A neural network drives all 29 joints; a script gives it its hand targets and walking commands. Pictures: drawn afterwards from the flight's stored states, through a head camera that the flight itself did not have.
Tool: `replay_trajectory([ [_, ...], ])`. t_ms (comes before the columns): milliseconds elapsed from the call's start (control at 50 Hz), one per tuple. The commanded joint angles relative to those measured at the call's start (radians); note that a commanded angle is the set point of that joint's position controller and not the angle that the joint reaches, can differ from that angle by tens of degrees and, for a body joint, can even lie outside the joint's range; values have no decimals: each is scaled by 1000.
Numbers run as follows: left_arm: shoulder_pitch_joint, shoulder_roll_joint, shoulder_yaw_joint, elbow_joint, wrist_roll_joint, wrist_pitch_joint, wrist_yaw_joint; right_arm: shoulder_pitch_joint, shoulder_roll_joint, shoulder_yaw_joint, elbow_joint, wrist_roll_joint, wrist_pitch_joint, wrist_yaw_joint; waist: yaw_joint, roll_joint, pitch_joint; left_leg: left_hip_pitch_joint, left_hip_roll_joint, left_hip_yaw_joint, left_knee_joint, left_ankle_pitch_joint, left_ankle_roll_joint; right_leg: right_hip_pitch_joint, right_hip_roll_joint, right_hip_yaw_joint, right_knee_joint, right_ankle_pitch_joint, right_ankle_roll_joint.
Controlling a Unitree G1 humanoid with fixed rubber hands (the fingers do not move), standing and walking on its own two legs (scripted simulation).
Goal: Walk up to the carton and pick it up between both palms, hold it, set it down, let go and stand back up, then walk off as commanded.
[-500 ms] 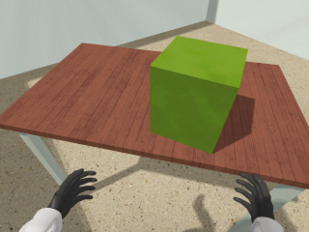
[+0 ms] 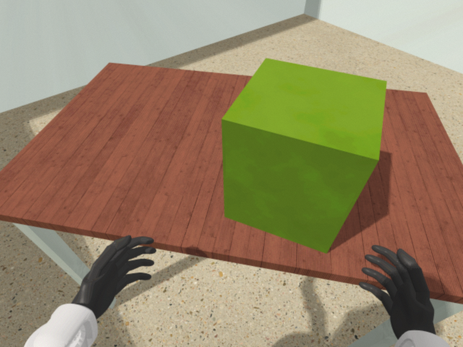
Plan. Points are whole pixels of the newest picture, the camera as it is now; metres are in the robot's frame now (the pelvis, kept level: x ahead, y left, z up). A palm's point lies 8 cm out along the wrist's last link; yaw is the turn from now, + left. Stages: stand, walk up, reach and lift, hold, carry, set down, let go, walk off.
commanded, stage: reach and lift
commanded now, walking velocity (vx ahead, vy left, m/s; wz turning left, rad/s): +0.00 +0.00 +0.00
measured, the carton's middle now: (296, 156) +0.44 -0.05 +0.10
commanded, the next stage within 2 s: none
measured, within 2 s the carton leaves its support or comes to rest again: neither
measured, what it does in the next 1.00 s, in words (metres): stands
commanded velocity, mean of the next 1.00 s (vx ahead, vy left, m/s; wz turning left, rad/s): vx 0.00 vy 0.00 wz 0.00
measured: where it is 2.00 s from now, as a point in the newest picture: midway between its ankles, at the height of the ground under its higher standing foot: outside the picture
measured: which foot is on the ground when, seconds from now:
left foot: down 0.00-1.00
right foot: down 0.00-1.00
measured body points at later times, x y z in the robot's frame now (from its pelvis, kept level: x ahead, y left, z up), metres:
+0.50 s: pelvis +0.01 +0.00 +0.00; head +0.02 +0.00 +0.45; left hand +0.27 +0.20 +0.12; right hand +0.24 -0.21 +0.11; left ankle -0.02 +0.10 -0.75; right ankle -0.02 -0.16 -0.75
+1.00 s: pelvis -0.03 +0.00 +0.00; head -0.02 +0.02 +0.45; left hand +0.32 +0.20 +0.14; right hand +0.29 -0.21 +0.14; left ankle -0.02 +0.10 -0.75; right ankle -0.02 -0.16 -0.75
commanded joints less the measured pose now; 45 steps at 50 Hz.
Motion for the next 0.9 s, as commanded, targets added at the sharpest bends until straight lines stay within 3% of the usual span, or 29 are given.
replay_trajectory([
  [0,-106,162,114,-302,-12,-84,-4,-40,-91,-86,-281,-19,-95,-18,-38,112,-206,139,10,-61,-23,492,-97,-32,23,-2,-39,401,-67],
  [20,-132,175,120,-333,-4,-78,-6,-61,-95,-79,-301,-3,-101,-20,-28,125,-209,131,1,-52,-21,506,-96,-17,23,3,-37,423,-62],
  [40,-122,161,106,-326,-16,-75,-5,-65,-86,-79,-264,-2,-98,-21,-43,131,-197,143,7,-64,-22,503,-101,-29,18,1,-44,416,-64],
  [120,-181,160,127,-333,-18,-45,-4,-116,-129,-91,-264,12,-94,-19,-51,124,-231,168,1,-65,-19,560,-108,-24,29,-2,-44,476,-60],
  [140,-195,169,143,-331,-23,-34,-7,-151,-146,-73,-286,28,-90,-19,-38,117,-228,163,2,-64,-18,553,-104,-27,27,-3,-47,480,-60],
  [160,-213,159,135,-328,-19,-18,-6,-141,-143,-76,-263,27,-79,-17,-49,127,-219,149,1,-70,-24,554,-106,-16,28,0,-51,476,-63],
  [300,-352,151,176,-242,-9,81,-30,-294,-195,-106,-242,56,-36,-40,-72,53,-219,160,-6,-62,-33,529,-87,-13,28,-5,-45,576,-38],
  [340,-408,135,175,-203,-8,102,-32,-358,-204,-101,-236,64,-32,-39,-72,25,-244,153,-6,-53,-28,512,-80,-12,32,5,-43,583,-39],
  [360,-418,152,199,-200,0,109,-31,-366,-205,-95,-246,69,-28,-43,-56,31,-241,141,-11,-44,-29,512,-76,-11,27,1,-34,584,-39],
  [380,-443,136,190,-180,-7,122,-34,-392,-212,-115,-256,61,-24,-46,-71,14,-265,146,-9,-42,-34,503,-68,-12,32,-4,-32,591,-42],
  [400,-479,143,194,-170,-2,123,-35,-407,-197,-104,-232,60,-18,-49,-65,-2,-278,144,-13,-35,-24,505,-64,2,32,4,-27,613,-32],
  [500,-623,164,199,-92,-3,132,-31,-545,-214,-104,-185,81,-3,-44,-53,-3,-314,113,-17,-18,-37,444,-49,-8,41,1,-15,558,-31],
  [520,-641,172,208,-68,3,134,-31,-559,-205,-95,-157,92,-3,-45,-45,3,-316,107,-21,-14,-37,433,-43,-12,38,5,-12,549,-32],
  [600,-801,205,213,-5,-6,143,-25,-694,-216,-121,-97,105,18,-44,-73,16,-367,78,-20,-9,-38,372,-33,-3,32,11,-4,500,-36],
  [660,-878,232,207,7,-3,142,-11,-775,-219,-117,-76,115,21,-43,-75,51,-421,54,-19,-5,-31,346,-25,8,34,10,15,481,-35],
  [780,-1030,234,172,63,-12,163,9,-917,-226,-156,85,120,36,-34,-127,97,-458,57,-13,-23,-26,329,-41,-23,45,-10,22,420,-55],
  [820,-1081,246,170,101,2,180,10,-980,-240,-163,112,133,42,-31,-130,111,-472,36,-8,-29,-26,312,-40,-12,48,-14,29,407,-61],
  [880,-1186,261,150,135,-1,211,25,-1094,-275,-181,149,135,46,-31,-161,120,-501,26,-11,-37,-16,292,-44,-1,54,-24,40,405,-68],
])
